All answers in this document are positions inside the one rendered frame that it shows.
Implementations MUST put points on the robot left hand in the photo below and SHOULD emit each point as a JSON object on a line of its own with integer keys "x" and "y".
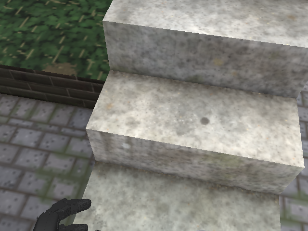
{"x": 50, "y": 220}

